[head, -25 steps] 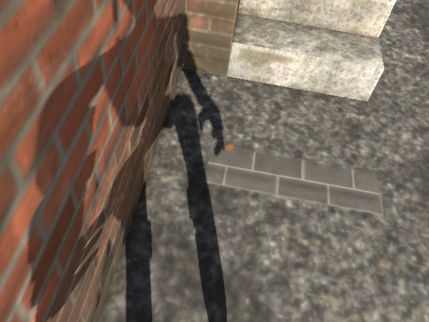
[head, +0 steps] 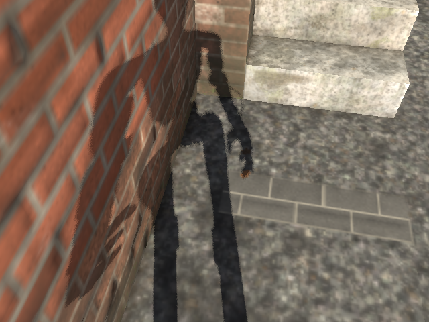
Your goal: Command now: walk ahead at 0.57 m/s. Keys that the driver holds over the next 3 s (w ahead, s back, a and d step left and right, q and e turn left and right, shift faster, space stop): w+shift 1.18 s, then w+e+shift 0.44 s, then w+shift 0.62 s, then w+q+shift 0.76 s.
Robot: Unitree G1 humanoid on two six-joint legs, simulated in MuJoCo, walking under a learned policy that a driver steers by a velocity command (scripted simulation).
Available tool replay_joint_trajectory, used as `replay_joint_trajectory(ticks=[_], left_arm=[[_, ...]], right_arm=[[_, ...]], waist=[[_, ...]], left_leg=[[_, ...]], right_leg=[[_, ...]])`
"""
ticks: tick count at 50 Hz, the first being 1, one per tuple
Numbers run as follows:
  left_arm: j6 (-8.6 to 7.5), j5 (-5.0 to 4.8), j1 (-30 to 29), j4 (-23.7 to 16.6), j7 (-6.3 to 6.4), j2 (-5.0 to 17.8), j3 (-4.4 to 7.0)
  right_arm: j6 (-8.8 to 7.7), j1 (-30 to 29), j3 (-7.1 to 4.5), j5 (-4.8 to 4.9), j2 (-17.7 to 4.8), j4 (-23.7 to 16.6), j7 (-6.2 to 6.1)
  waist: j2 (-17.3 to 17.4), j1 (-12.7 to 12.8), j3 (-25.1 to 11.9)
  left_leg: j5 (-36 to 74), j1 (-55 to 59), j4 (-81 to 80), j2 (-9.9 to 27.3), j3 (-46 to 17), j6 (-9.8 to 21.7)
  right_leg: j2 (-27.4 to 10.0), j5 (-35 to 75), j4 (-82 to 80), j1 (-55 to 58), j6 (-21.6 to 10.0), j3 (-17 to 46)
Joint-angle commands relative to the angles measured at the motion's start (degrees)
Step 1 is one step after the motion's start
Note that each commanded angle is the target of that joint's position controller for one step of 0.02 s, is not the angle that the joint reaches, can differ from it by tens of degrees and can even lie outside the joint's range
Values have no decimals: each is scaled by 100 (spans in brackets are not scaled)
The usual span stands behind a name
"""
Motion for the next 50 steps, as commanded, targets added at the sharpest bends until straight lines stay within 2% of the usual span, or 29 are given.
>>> replay_joint_trajectory(ticks=[1, 3, 5, 6, 7, 8, 9, 10, 11, 13, 16, 21, 23, 24, 25, 28, 30, 31, 32, 33, 34, 35, 36, 37, 39, 41, 45, 47, 50], left_arm=[[-191, -34, 19, -306, 25, 840, 198], [-143, -62, -237, -374, 13, 945, 180], [-90, -93, -355, -357, -22, 1078, 220], [-71, -103, -404, -357, -46, 1069, 219], [-97, -62, -454, -392, -72, 871, 150], [-136, -111, -810, -580, -62, 416, 33], [-159, -101, -1059, -877, -87, 99, -91], [-130, 91, -1039, -838, -146, 467, -42], [-132, 115, -849, -758, -223, 544, -30], [-81, 195, -781, -718, -311, 679, 4], [84, 219, -1262, -889, -366, 492, -36], [190, 151, -2215, -1332, -416, 411, -46], [212, 94, -2479, -1435, -481, 357, -65], [180, 137, -2522, -1481, -523, 335, -74], [145, 104, -2547, -1491, -535, 360, -60], [118, 159, -2772, -1561, -519, 314, -57], [71, 196, -2094, -1522, -503, 512, 66], [41, 223, -1167, -1311, -440, 642, 151], [-37, 198, 220, -918, -295, 1004, 350], [-156, 435, 821, -864, -190, 1734, 493], [-95, 260, 1185, -827, -101, 1797, 517], [-107, 240, 759, -728, -94, 1542, 449], [-130, 250, 428, -763, -75, 1265, 407], [-167, 201, 53, -814, -68, 1024, 347], [-255, 79, -190, -776, -68, 701, 230], [-446, 24, -52, -644, -50, 642, 189], [-564, -115, 501, -371, -131, 706, 166], [-569, -153, 785, -211, -120, 797, 138], [-559, -161, 1069, 24, -26, 922, 86]], right_arm=[[-220, -333, -141, 65, -460, -457, 95], [-235, -188, -127, 165, -295, -366, 50], [-233, 134, -154, 148, -325, -248, -17], [-252, 534, -186, 122, -383, -131, -58], [-303, 1010, -245, 102, -569, -24, -109], [-403, 1458, -355, 54, -1053, 68, -172], [-448, 1603, -530, -7, -1698, 5, -155], [-479, 1189, -488, 71, -1411, -56, -109], [-528, 818, -457, 121, -1222, -183, -62], [-597, 595, -438, 176, -1108, -226, -53], [-659, 889, -400, 234, -978, -40, -82], [-737, 1207, -380, 307, -845, 14, -68], [-765, 1284, -382, 255, -849, -25, -39], [-772, 1346, -366, 189, -824, -23, -52], [-756, 1303, -401, 160, -905, -31, -74], [-668, 1446, -446, 145, -1030, 20, -32], [-569, 1315, -459, 51, -1347, 36, 39], [-509, 1395, -482, 20, -1497, 46, 29], [-509, 1187, -502, -64, -1480, -109, -26], [-507, 1615, -197, 144, -320, -529, 106], [-679, 1278, -232, 197, -424, -667, 192], [-662, 355, -353, 141, -664, -798, 159], [-663, 150, -295, 51, -600, -837, 104], [-611, 237, -268, 9, -525, -755, 104], [-377, 537, -222, -125, -322, -689, 137], [-218, 278, -259, -120, -353, -734, 248], [-199, -1145, -235, -65, -455, -1133, 293], [-233, -1785, -143, 26, -400, -1342, 323], [-263, -2146, -97, 13, -531, -1474, 319]], waist=[[-555, -37, 129], [-619, -196, 125], [-427, -397, 174], [-238, -579, 91], [16, -779, -10], [935, -1020, 83], [1952, -1006, 324], [1041, -655, 579], [693, -447, 453], [428, -210, 268], [468, -249, 459], [658, -341, 708], [693, -396, 761], [661, -421, 838], [715, -434, 889], [678, -555, 1021], [1054, -102, 494], [1077, 301, -64], [633, 1011, -701], [-1400, 715, -1876], [-1983, 889, -2652], [-1365, 744, -1642], [-345, 478, -1073], [-35, 153, -763], [-378, -277, -365], [-574, -347, 82], [-282, -43, 674], [-267, 125, 768], [-210, 150, 899]], left_leg=[[227, -762, -424, 221, -229, 106], [254, 163, -1529, 2, 27, -110], [1206, 1256, -2431, -187, 449, -341], [1479, 2089, -2702, -245, 620, -422], [1159, 2960, -2878, -64, 398, -428], [-318, 3154, -3848, 1055, -1120, -304], [-2353, 2911, -4783, 2424, -3698, 302], [-2535, 2554, -4608, 2424, -3679, 535], [-2157, 2513, -4504, 2141, -3278, 461], [-1294, 2389, -4673, 1784, -2411, 230], [-125, 2108, -4862, 1397, -1515, 111], [837, 1571, -5065, 1226, -710, 83], [958, 1440, -5252, 1247, -448, 66], [1179, 1489, -5384, 1332, -344, 78], [1296, 1555, -5455, 1348, -208, 10], [2152, 2008, -5113, 1445, 210, -48], [5180, 2137, -3677, 1532, 454, 33], [6220, 1881, -2215, 1481, 596, 105], [5742, 863, -261, 1157, 597, 72], [1735, -1844, 2521, 431, 404, -58], [-15, -2245, 3446, -178, -619, 190], [699, -2771, 3902, 84, -818, 308], [1327, -2685, 3619, 340, -688, 259], [1614, -2220, 2989, 546, -648, 178], [1563, -1462, 2214, 666, -618, -26], [1811, -1456, 1575, 671, -476, -189], [3072, -1600, -551, 396, 6, -338], [3443, -1306, -1447, 184, 239, -315], [3719, -1115, -2115, 28, 362, -88]], right_leg=[[-1675, -1959, -1871, 389, -958, 2126], [-1366, -1618, -1839, -243, -853, 1451], [-1185, -1657, -1555, -961, -785, 1157], [-1009, -1926, -1139, -1510, -684, 1014], [-764, -2034, -491, -2208, -531, 847], [-256, -1444, 1133, -2784, -293, 359], [62, -1006, 2364, -3765, -124, 80], [-351, -715, 3192, -4081, -184, 553], [-421, -341, 3549, -4124, -127, 615], [-701, 45, 3621, -3958, 61, 399], [-880, 822, 3521, -4052, 338, 112], [-1122, 1870, 2855, -3867, 462, -157], [-1178, 2207, 2465, -3413, 350, -281], [-1195, 2282, 2284, -3258, 290, -389], [-1183, 2225, 1989, -3052, 238, -393], [-956, 1497, 1340, -2487, 0, -734], [-406, 123, 1319, -1286, -248, -896], [-54, -812, 1280, -180, -336, -1026], [-189, -1129, 1297, 1407, -441, -767], [-2240, -3339, 670, 3807, -919, 2087], [-2719, -5147, -1043, 3564, -797, 4425], [-2426, -4189, -1124, 2796, -454, 3814], [-2293, -2972, -850, 1994, -337, 2992], [-2032, -2223, -840, 1201, -177, 2319], [-1730, -1688, -1157, 70, -116, 1601], [-1520, -1036, -1509, -191, -110, 1223], [-1068, 935, -1825, 106, 10, 286], [-1075, 1422, -2044, 215, -12, 122], [-1257, 2949, -2113, 832, -37, -46]])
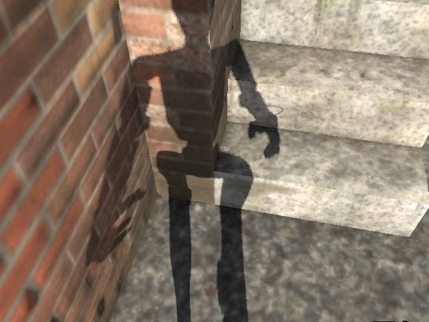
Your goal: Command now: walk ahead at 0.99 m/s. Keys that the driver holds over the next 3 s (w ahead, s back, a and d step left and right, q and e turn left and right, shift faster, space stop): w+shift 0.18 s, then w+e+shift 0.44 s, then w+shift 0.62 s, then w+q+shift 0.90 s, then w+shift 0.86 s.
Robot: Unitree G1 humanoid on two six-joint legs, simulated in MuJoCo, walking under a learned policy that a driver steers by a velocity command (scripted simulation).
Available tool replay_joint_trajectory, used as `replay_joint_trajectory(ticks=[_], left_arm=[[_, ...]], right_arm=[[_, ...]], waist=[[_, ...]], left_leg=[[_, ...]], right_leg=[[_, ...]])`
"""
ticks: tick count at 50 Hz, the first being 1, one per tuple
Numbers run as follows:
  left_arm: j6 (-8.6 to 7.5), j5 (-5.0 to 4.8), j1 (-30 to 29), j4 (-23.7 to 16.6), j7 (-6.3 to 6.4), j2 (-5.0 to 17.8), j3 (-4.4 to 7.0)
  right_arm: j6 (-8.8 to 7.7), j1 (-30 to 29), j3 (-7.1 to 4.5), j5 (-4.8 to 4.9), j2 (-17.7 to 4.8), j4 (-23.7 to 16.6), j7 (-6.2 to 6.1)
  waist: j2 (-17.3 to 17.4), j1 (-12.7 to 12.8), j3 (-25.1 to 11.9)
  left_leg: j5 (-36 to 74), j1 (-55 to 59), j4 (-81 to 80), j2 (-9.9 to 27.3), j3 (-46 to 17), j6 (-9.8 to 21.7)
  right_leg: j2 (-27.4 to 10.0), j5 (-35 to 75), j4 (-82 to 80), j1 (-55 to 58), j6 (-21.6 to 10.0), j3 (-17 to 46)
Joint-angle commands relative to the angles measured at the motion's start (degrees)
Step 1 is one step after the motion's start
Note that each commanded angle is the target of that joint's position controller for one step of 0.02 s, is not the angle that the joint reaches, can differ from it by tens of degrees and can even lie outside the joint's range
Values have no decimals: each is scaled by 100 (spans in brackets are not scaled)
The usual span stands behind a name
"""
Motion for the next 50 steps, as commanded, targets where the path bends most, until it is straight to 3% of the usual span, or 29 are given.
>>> replay_joint_trajectory(ticks=[1, 3, 5, 6, 7, 8, 9, 10, 12, 16, 18, 19, 22, 24, 27, 28, 29, 30, 31, 32, 33, 36, 38, 41, 44, 46, 47, 49, 50], left_arm=[[-95, -27, -185, -166, 101, 854, 72], [-32, 49, -283, -172, 193, 1145, 134], [81, 152, -360, -162, 252, 1325, 176], [83, 123, -681, -275, 232, 1207, 130], [68, -123, 224, -307, 114, 325, -40], [-42, 58, -813, -460, 86, 737, -27], [-68, 35, -1283, -768, 80, 740, -29], [-55, 62, -1302, -746, 55, 681, -75], [141, 170, -1351, -806, -28, 565, -96], [335, 231, -2142, -1051, -211, 476, -73], [333, 213, -2758, -1264, -298, 272, -109], [370, 77, -2969, -1420, -257, 124, -167], [394, 188, -3283, -1521, -313, 140, -155], [460, 331, -3002, -1510, -217, 150, -165], [449, 280, -1968, -1294, -124, 578, -33], [324, 244, -983, -1057, -85, 884, 105], [308, 268, -11, -660, -7, 1170, 271], [399, 359, -391, -615, 49, 2068, 496], [497, 281, -168, -779, 119, 2298, 613], [535, 267, -418, -875, 200, 1999, 568], [540, 244, -637, -730, 167, 1493, 434], [345, 106, -576, -501, 100, 358, 17], [327, 208, -612, -426, 71, 587, 4], [253, 324, 324, -166, 139, 738, -36], [384, 282, 1444, 336, 328, 463, -145], [455, 142, 208, -136, 340, 531, -202], [398, -67, -441, -321, 407, 596, -126], [92, -289, -626, -232, 593, 1559, 179], [42, -509, 23, -147, 601, 1118, 263]], right_arm=[[-96, -483, -11, -7, -428, -424, -19], [-105, 59, -118, -72, -725, -269, -103], [-132, 1739, -275, -130, -1056, 204, -255], [-139, 3056, -404, -262, -1326, 444, -376], [-167, 3320, -583, -427, -1881, 479, -333], [-161, 2751, -475, -152, -1269, 533, -207], [-213, 2020, -477, -53, -1348, 425, -177], [-260, 1684, -442, -66, -1088, 412, -174], [-361, 1569, -280, -161, -721, 544, -313], [-696, 1708, -316, 66, -912, 661, -148], [-773, 1827, -170, 194, -561, 812, -173], [-885, 1634, -174, 200, -682, 747, -187], [-898, 1885, -182, 250, -905, 852, -215], [-787, 2053, -150, 144, -953, 806, -278], [-410, 1783, -153, -83, -1250, 663, -410], [-266, 1519, -273, -79, -1531, 477, -422], [-282, 1331, -266, -111, -1424, 310, -412], [-433, 1511, -45, -229, -422, -198, -304], [-501, 1643, 23, 34, -489, -492, -318], [-562, 1258, 77, 4, -589, -535, -341], [-555, 1169, 116, 31, -468, -441, -348], [-182, 1435, 251, -167, -90, -320, -294], [-20, 926, 346, -131, 95, -608, -285], [141, -436, 426, -68, 442, -1064, -361], [-26, -1995, 726, -183, 819, -1837, -437], [-31, -1056, 763, -158, 409, -1728, -331], [-45, -788, 822, -136, 425, -1662, -381], [162, 708, 471, 235, -227, -1124, -622], [59, 1270, 210, 113, -695, -814, -623]], waist=[[-311, -317, 739], [-485, -544, 183], [-658, -1260, -666], [-356, -1980, -1197], [1074, -1413, -1947], [238, -1504, -1229], [360, -1094, -451], [-164, -863, -292], [-300, -538, 93], [-1, -435, 655], [24, -487, 772], [97, -426, 791], [84, -512, 693], [391, -372, 317], [852, 256, -507], [966, 831, -967], [528, 1064, -1164], [-1404, -114, -1016], [-1313, -17, -2371], [-422, 40, -2366], [-30, -126, -1755], [221, -696, -732], [327, -739, -416], [-795, -195, -96], [-201, 111, 451], [504, -494, 72], [-225, -859, -401], [-1286, -1722, -1534], [-292, -1567, -2143]], left_leg=[[239, 933, -558, -323, 255, 206], [-540, 1428, -340, -740, 514, 331], [-1386, 2913, -243, -878, 438, 538], [-2501, 4421, -485, -13, -438, 882], [-5609, 6126, -1001, 1864, -4122, 2146], [-6182, 5509, -2101, 1715, -5209, 1908], [-5128, 4647, -2232, 1570, -4225, 1623], [-4158, 4035, -2338, 1429, -3479, 1434], [-3331, 3269, -2680, 1176, -2520, 1045], [-2069, 2604, -3423, 918, -758, 556], [-1157, 2435, -3432, 471, 285, 196], [-725, 1980, -3552, 371, 605, 102], [-173, 2781, -3982, 540, 1000, 125], [2618, 3956, -3093, 835, 1170, 182], [5636, 4852, -355, 1057, 1218, 27], [5989, 4357, 1266, 1016, 1108, -22], [3521, 3186, 3085, 654, 973, -159], [-3240, 197, 5077, -317, 590, -513], [-3381, -976, 6374, -643, -401, -454], [-2777, -1067, 6543, -229, -713, -266], [-2691, -1071, 6648, -95, -556, -180], [-2440, -890, 6994, 172, -412, -116], [-2723, -1111, 6968, 8, 55, -35], [-4380, -3930, 10033, -296, 336, 103], [-4919, -5418, 9791, -275, 209, 446], [-3673, -2103, 6805, -372, 1015, 401], [-3456, 326, 5263, -658, 861, 472], [-3653, 1934, 4338, -946, 426, 226], [-5424, 4315, 2836, -406, -1450, 1143]], right_leg=[[-1520, 4703, -403, -934, -6, 321], [-1564, 7138, 652, -290, 38, 136], [-1665, 7745, 2948, -443, -16, 238], [-1449, 6455, 5022, -1611, -61, 92], [-246, 854, 7916, -4121, 186, 371], [-212, -582, 7880, -5075, -91, 1033], [-679, 79, 7291, -5250, -119, 1114], [-903, 306, 6827, -4919, -109, 1121], [-1086, 426, 6342, -4621, 17, 1192], [-1385, 1197, 5224, -4853, 251, 771], [-1242, 2107, 4591, -4792, 209, 402], [-1268, 2814, 3760, -4208, 203, 235], [-1083, 3422, 3000, -3799, -96, -105], [-721, 2613, 3460, -3943, -276, -521], [-92, 827, 3399, -3346, -558, -608], [17, 795, 2990, -2152, -714, -503], [-196, 1343, 2094, -697, -835, 93], [-1570, 4482, 2838, 1132, -1233, 2128], [-2178, 4346, 1942, 2286, -2230, 4180], [-2119, 3692, 1523, 2021, -1829, 3927], [-1967, 3640, 1423, 1206, -1485, 3474], [-1584, 5063, 1463, -1000, -813, 2298], [-1195, 5922, 1504, -1807, -251, 1729], [-1623, 5852, 1433, -747, -458, 2053], [-1545, 5599, 1082, -242, 10, 1947], [-1155, 7224, 68, -1944, 325, 1099], [-1313, 10483, -25, -2868, 114, 891], [-1942, 14046, 1519, -1877, 162, 1157], [-1062, 13548, 3852, -3519, 1232, 1228]])
Over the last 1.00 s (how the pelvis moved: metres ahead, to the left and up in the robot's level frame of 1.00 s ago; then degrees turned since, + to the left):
0.62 -0.17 -0.01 -2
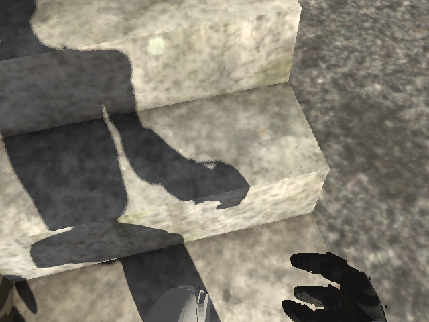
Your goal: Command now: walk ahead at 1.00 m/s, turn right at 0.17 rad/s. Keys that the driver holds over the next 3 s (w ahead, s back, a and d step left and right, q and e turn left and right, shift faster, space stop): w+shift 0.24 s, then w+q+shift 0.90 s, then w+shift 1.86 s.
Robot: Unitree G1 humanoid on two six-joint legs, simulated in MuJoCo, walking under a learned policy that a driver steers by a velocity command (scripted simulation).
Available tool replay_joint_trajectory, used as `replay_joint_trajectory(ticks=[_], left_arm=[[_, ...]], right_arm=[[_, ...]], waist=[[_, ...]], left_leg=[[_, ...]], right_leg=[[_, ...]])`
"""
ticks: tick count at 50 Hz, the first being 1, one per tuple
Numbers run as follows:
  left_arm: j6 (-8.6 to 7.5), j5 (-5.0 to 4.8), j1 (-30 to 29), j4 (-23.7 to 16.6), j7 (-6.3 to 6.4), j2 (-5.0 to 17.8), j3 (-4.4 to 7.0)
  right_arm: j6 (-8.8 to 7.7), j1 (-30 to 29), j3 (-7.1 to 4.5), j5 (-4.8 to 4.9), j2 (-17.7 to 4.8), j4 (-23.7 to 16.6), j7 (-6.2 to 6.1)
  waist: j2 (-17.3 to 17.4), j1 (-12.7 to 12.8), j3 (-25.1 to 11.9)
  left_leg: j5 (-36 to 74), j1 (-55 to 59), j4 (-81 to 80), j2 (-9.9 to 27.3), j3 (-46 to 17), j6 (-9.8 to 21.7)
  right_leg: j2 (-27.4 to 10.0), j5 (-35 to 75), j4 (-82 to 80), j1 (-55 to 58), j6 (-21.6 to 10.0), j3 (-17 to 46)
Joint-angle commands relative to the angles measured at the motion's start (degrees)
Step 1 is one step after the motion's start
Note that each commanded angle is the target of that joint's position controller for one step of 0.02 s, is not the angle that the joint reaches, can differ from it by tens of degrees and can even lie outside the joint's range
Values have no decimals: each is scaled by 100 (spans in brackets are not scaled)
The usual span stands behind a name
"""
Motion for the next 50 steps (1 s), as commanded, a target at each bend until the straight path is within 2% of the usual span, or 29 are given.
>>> replay_joint_trajectory(ticks=[1, 2, 3, 5, 7, 10, 13, 14, 16, 18, 20, 22, 24, 26, 27, 30, 31, 32, 34, 36, 39, 41, 42, 43, 45, 46, 48, 49, 50], left_arm=[[-359, -384, -402, -707, -33, 1746, 537], [-377, -62, -148, -956, -201, 1229, 470], [-454, 592, -2088, -1633, -341, 736, 256], [-352, 501, -1706, -1975, -380, -333, 34], [109, 488, -2121, -2401, -340, -721, -146], [221, 346, -2684, -3027, -218, -419, -185], [299, 488, -2649, -3334, -217, 342, 98], [269, 421, -2936, -3235, -215, 470, 161], [135, 507, -4614, -3830, -396, -56, -13], [-128, 170, -4545, -3888, -675, -506, -192], [-186, -188, -2529, -3026, -810, -469, 27], [178, 161, -1019, -2152, -700, -122, 292], [306, 720, -834, -1553, -660, -63, 181], [155, 1171, -1882, -1588, -446, 982, 503], [2, 968, -2561, -2015, -412, 1066, 559], [-231, 329, -3039, -2580, -159, 1888, 936], [-305, 264, -4277, -2753, -203, 1863, 892], [-211, -331, -4833, -3447, -336, 701, 517], [-392, 340, -4251, -3301, -936, 615, 245], [-297, 596, -4807, -3757, -1039, 361, 99], [-158, 371, -2920, -3259, -701, 457, 140], [-392, 401, 1070, -2160, -276, 1096, 494], [-418, 136, 2038, -1338, -250, 905, 569], [-440, 138, 542, -1308, -377, 343, 332], [-632, 471, -755, -1299, -502, 8, 166], [-664, 305, -1345, -1337, -495, 89, 143], [-805, 288, -3295, -2312, -339, 1011, 276], [-833, 124, -3749, -2581, -210, 1669, 477], [-786, -451, -3220, -3255, -174, 2187, 698]], right_arm=[[-96, 3451, -922, 307, -2221, 438, -86], [-275, 2609, -1027, 166, -2073, 746, -105], [-124, 3314, -1128, 362, -1868, 1544, -38], [-328, 3010, -977, 97, -983, 1988, -12], [-462, 2211, -860, -146, -334, 2075, 102], [-766, 1299, -875, -78, -910, 1835, 361], [-928, 1271, -1083, 83, -1836, 1504, 255], [-884, 1914, -1036, 83, -1512, 1618, 266], [-695, 4398, -1076, -214, -1335, 2109, 36], [-400, 3994, -1201, -451, -1359, 1625, -165], [-273, 3023, -1432, 45, -1789, 1029, 19], [-336, 1511, -1435, 315, -1584, 562, -13], [-181, 1856, -1259, 569, -719, 203, -432], [40, 2900, -1192, 938, -1003, -354, -478], [103, 2964, -1118, 932, -1118, -437, -370], [-146, 2623, -1045, -101, -1891, -426, 39], [-17, 4939, -1270, -283, -1857, -132, 36], [-86, 4245, -1514, -299, -2616, 692, 54], [-13, 3900, -1306, -51, -1585, 577, -228], [-311, 3169, -1155, -177, -1256, 616, -537], [-561, 1901, -1329, -423, -1824, 574, -527], [-785, -268, -1492, -269, -2243, 187, -32], [-659, -475, -1440, -155, -1732, 289, 89], [-429, 77, -1240, -203, -1297, 198, 71], [-35, 683, -986, -18, -779, 21, 168], [83, 1000, -953, -36, -816, -247, 186], [1, 1520, -1031, -18, -1312, -767, 140], [-161, 2399, -998, -135, -1388, -567, 83], [-264, 3723, -1195, -314, -2047, -282, -86]], waist=[[1686, -2243, -3775], [2895, -1123, -4771], [1130, -1340, -3053], [-440, -451, -1850], [-525, 84, -815], [-209, 643, 471], [-53, 840, 84], [-100, 335, -155], [606, -1142, -847], [950, -1012, -1810], [807, -174, -3114], [-488, 735, -1093], [-804, -29, 651], [-1897, -1672, -895], [-1511, -1976, -2244], [955, -1679, -2713], [366, -3343, -2941], [5222, -2456, -2318], [2177, -1583, -1996], [599, -1217, -362], [-226, -212, -795], [-560, 2301, -1629], [-2143, 2526, -1876], [-1656, 1187, -1182], [-545, 217, -388], [-275, -402, -373], [-329, -1654, -464], [660, -2363, -684], [3099, -2543, -1476]], left_leg=[[86, 7759, -5775, 1033, -3496, 1343], [1917, 8518, -6330, 2269, -5756, 1716], [3329, 7285, -5067, 970, -3112, 959], [4157, 7396, -5804, 1737, -3427, 829], [1484, 5494, -6833, 1684, -3240, 455], [1438, 2975, -8237, 1629, -1674, 115], [2459, 3129, -9023, 1476, -1239, 217], [3282, 4162, -9040, 1147, -1253, 487], [6711, 7822, -7787, 1143, -1592, 523], [8403, 7847, -5961, 1038, -1525, 145], [7829, 5189, -3997, 789, -1647, -67], [540, 1417, -1355, -266, -1280, -191], [-2746, 578, 1983, -1042, -665, -27], [-4834, -1958, 2986, -444, -215, -142], [-4990, -1805, 2633, -133, -656, -71], [-763, 3764, -3592, -534, -1315, 185], [844, 5487, -6367, 290, -2487, 862], [5538, 8433, -5727, 96, -3491, 765], [5998, 8114, -4407, 50, -2909, 414], [4732, 4957, -5082, -636, -2673, -56], [5275, 2969, -5512, -422, -2590, -281], [7169, 1707, -2165, -1302, -979, -1488], [816, -539, 958, -1398, -622, -1229], [-836, 30, 631, -773, -799, -544], [-2287, 362, 1061, -850, -1026, -151], [-2337, 1546, 688, -1069, -736, -155], [-1950, 2798, -1097, -1540, -73, -568], [-270, 4609, -2959, -1656, -317, -619], [3314, 9418, -2874, -542, -2559, 764]], right_leg=[[260, 6806, 6607, -3012, 1618, 192], [735, -814, 9749, -4087, 1476, 1394], [312, -511, 9451, -4380, 866, 428], [298, -1154, 10527, -6785, 187, 1109], [172, -1359, 11229, -7170, -45, 1181], [-142, -1460, 9489, -6676, 48, 630], [-678, -666, 7329, -5436, 283, -243], [-709, -1161, 6802, -5540, 296, -776], [-751, -2578, 6167, -7027, 355, -1418], [-575, -2612, 3759, -5014, 722, -846], [-434, 948, 1042, 142, 903, -924], [-799, 3219, -2071, 2252, 605, -745], [-2059, 7245, -4969, 1964, 994, -1017], [-2471, 13145, 137, 5596, 1272, -1819], [-2829, 13799, 2229, 5913, 1110, -1602], [-2032, 12474, 4357, 625, 955, -1172], [-1745, 9552, 6943, -495, 748, -1153], [293, -882, 7690, -4866, 1065, -868], [-177, -2994, 7401, -6032, 1215, -737], [124, -3681, 5958, -5479, 1151, -1106], [496, -1299, 4163, -2339, 1193, -1699], [63, 599, 1506, 1662, 681, -1874], [-1051, 4046, 366, 3884, 305, -610], [-1129, 4234, -1039, 2684, 847, -555], [-1641, 6071, -2128, 1913, 1033, -590], [-1509, 7487, -2165, 768, 1168, -1121], [-1467, 12510, -160, -692, 800, -1205], [-1097, 12841, 2528, -2288, 779, -1233], [-455, 11361, 4997, -6777, 1886, -621]])
Over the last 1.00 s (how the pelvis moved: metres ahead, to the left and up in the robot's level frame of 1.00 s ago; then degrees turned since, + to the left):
0.88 -0.25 0.04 -22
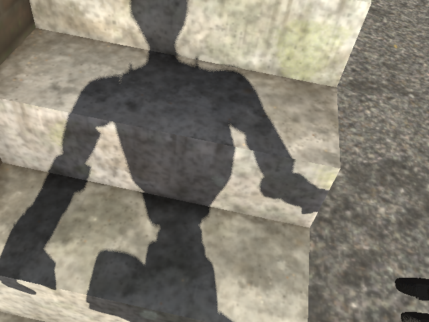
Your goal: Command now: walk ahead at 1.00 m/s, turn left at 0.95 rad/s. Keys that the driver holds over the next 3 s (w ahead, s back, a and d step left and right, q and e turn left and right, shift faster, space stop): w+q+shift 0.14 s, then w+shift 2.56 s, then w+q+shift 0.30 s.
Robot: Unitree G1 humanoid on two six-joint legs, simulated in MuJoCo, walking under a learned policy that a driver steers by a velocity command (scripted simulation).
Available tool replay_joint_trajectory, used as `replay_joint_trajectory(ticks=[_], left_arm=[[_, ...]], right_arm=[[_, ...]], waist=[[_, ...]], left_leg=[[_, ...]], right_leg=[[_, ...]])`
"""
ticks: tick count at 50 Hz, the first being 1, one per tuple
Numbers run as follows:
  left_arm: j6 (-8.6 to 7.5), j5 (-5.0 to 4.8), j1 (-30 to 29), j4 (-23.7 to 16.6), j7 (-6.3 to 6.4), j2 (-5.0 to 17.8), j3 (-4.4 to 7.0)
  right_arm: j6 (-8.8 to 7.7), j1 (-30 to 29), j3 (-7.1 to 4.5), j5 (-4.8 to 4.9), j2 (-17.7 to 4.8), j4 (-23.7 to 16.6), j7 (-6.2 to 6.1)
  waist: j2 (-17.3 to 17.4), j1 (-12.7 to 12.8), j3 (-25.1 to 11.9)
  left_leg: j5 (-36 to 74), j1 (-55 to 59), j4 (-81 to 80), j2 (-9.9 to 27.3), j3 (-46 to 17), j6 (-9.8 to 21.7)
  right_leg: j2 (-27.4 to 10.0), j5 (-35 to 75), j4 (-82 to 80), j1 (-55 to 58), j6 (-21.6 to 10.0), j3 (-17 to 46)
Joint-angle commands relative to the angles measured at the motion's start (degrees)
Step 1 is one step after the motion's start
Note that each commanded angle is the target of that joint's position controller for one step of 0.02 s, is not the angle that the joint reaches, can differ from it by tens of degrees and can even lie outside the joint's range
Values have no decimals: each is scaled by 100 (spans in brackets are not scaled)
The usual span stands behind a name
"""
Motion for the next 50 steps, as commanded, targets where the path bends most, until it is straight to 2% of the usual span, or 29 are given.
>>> replay_joint_trajectory(ticks=[1, 2, 4, 6, 7, 10, 12, 13, 14, 15, 16, 17, 19, 20, 22, 24, 26, 29, 32, 36, 38, 39, 40, 41, 42, 43, 44, 45, 50], left_arm=[[-192, -420, -3743, -2322, 179, 1279, 123], [72, -240, -3029, -2045, 129, 665, -20], [17, -61, -4351, -2577, -263, -110, -446], [102, -565, -1524, -1013, -390, -196, -480], [274, -624, -440, -366, -327, -486, -494], [711, -202, -1617, -1774, 389, -180, -819], [789, -457, -904, -2249, 867, -61, -847], [823, -1001, -558, -2476, 969, 115, -831], [878, -1338, -1792, -2697, 1027, 408, -774], [830, -1637, -2909, -2990, 1283, 891, -369], [1044, -1174, -4411, -3676, 1592, 852, -253], [894, -508, -6212, -4145, 1262, 557, -520], [554, -878, -4057, -3186, 486, -306, -1007], [618, -833, -3613, -2241, 240, -707, -1038], [1048, -760, -1952, -731, -386, -987, -1017], [1305, -377, 80, 471, -144, -54, -984], [1433, -11, 1190, 1104, -90, 861, -365], [1347, -171, -535, 265, 210, 852, -466], [1448, 169, -995, -722, 362, 716, -508], [1158, -51, -762, -830, 520, 431, -363], [1171, 101, -2531, -1153, 455, 215, -127], [1207, -53, -2756, -1120, 448, 181, 41], [1099, 85, -1418, -875, 431, -892, -161], [969, 303, -429, -856, 178, -1845, -613], [852, 108, -67, -983, -56, -2293, -788], [789, 89, 633, -973, -211, -1465, -651], [909, 130, -86, -1182, -187, -1156, -671], [1105, 351, -353, -1064, -282, -604, -547], [1399, -3, -509, -1037, -434, -402, -468]], right_arm=[[-99, 4905, -337, -24, -912, 465, -382], [27, 3098, -343, 306, -646, 445, -741], [147, 3186, -186, 116, 117, 816, -976], [223, 1302, -165, -483, 291, 694, -1101], [212, 494, -232, -670, -3, 350, -874], [590, 1286, -428, 32, -1155, 272, -545], [443, 1235, -181, 89, -772, 144, -334], [256, 1650, -271, -123, -494, -293, -420], [40, 2051, -527, -35, -361, -778, -708], [-373, 2390, -790, 54, -237, -887, -869], [-556, 2736, -841, 58, -372, 250, -795], [-587, 2447, -868, -22, -506, 189, -1048], [-507, 450, -457, -371, 387, -22, -1154], [-258, 1588, -455, -432, 340, 393, -1357], [-14, 799, -249, -333, 484, 337, -1659], [333, -768, -348, 151, 62, -141, -1024], [292, 602, -204, 270, 432, 46, -783], [504, 355, 52, 64, 1178, 526, -380], [727, 784, 5, -116, 197, 978, -97], [491, 1315, -227, 36, -999, 1633, 218], [434, 3488, -403, 11, -1382, 2165, 128], [498, 3364, -583, 110, -1586, 2063, -50], [259, 820, -284, 60, -579, 1622, 4], [-24, -1247, 230, -454, 599, 821, 221], [-196, -1206, 418, -405, 888, 623, 428], [-213, -975, 208, -398, 16, 665, 462], [-237, -709, -216, -14, -989, 538, 251], [-205, -1097, -82, 149, -894, 609, 194], [75, -419, -2, 90, -1123, 657, 166]], waist=[[5794, -3853, -1157], [6770, -2169, -1698], [3340, -2131, -1610], [1004, -566, -291], [-563, -314, -87], [961, -1707, -803], [123, -1146, -232], [33, -1098, -291], [636, -2208, -196], [3387, -3493, -1296], [6545, -3124, -3062], [2759, -2704, -3236], [-289, -1178, -1540], [-2192, -1376, -989], [-1557, -159, -582], [-678, 1111, -53], [-2617, 837, -679], [-3602, 463, -437], [-1918, -33, 485], [-1322, -276, 266], [-699, -1739, 109], [1873, -2120, -114], [6072, -785, -182], [3946, 962, -488], [2727, 1391, -715], [2370, 1706, -267], [3153, 794, -221], [3222, 811, 553], [3186, 619, 1033]], left_leg=[[5019, 8575, -5170, 1527, -4869, 1662], [6206, 8712, -5499, 2513, -7311, 2252], [7161, 5999, -3473, 1089, -5411, 810], [3923, 2921, -1605, -419, -2090, -426], [504, 1601, -335, -1221, -354, -708], [-1520, 158, -821, -1806, 857, -1011], [-2427, -372, -1164, -1951, 1180, -622], [-2984, 2023, -1145, -1441, 116, 11], [-3254, 1821, -1825, -568, -1217, 644], [-1592, 1214, -3420, 1427, -4243, 2175], [5140, 4573, -3850, 3167, -8858, 3864], [7276, 3789, -2534, 2390, -8406, 2197], [3710, -2134, 508, 1593, -5144, -856], [1053, -3288, 2230, 894, -2834, -1433], [-1531, -3168, 3511, 383, -1205, -976], [-1323, -3119, 5614, -112, -308, -1423], [-675, -3640, 5808, 201, 367, -1470], [376, -1425, 5720, 859, -82, -1334], [1546, -540, 2530, 1003, 100, -1329], [1633, 1254, -3183, 849, 214, -1182], [1794, 4321, -6999, 1145, 198, -54], [2889, 5022, -8361, 2075, -495, 1033], [5703, 5071, -9119, 2881, -929, 1074], [4953, 5268, -7472, 2970, -1109, 545], [5787, 5615, -6704, 3628, -1833, 698], [6116, 5858, -7036, 3915, -1241, 600], [1711, 3679, -8703, 4767, -2472, 988], [238, 2007, -9227, 3952, -1956, 494], [-649, 1193, -9197, 3614, -783, -31]], right_leg=[[1688, 1955, 7524, -8357, 970, 434], [1853, -7092, 9067, -8761, 597, 2724], [906, -6802, 3063, -6060, 437, 3159], [233, -2365, -3365, -2354, 437, 1960], [37, 4514, -4753, -309, 427, 397], [-584, 12999, -1539, 1990, 682, 24], [-182, 15196, 331, 1164, 1601, -66], [-236, 16210, 240, -2189, 2987, 839], [73, 14948, 3157, -3713, 4017, 1751], [812, 8786, 9992, -4686, 4545, 3182], [1679, -10260, 14602, -7407, 3059, 5457], [671, -11271, 10677, -6458, 1502, 6929], [-2413, -9431, 369, -2270, -390, 6900], [-1886, -3638, -2202, -76, -329, 4636], [-522, 561, -1351, 668, -406, 1498], [215, 2886, 380, 201, 647, 1413], [984, 3882, 947, 136, 2384, 117], [832, -2290, -1043, -3154, 2354, 2234], [1706, -4052, -908, -3312, 2051, 1116], [1449, -2751, -1709, -571, 2212, 1669], [1772, 580, -30, -1226, 3099, 1078], [1999, -203, 3987, -1640, 2394, 1379], [2548, -8609, 8087, -2601, 848, 1839], [1845, -8456, 8501, -4128, -446, 2531], [1598, -8046, 7564, -5115, -824, 2449], [1510, -6926, 6067, -5829, -786, 1695], [883, -5329, 5537, -4504, -410, 1386], [797, -4825, 4800, -3412, -6, 869], [479, -5185, 2194, -2175, 51, -555]])
Over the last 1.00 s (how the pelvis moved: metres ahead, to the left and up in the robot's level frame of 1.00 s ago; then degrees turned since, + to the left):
0.45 -0.09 0.22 28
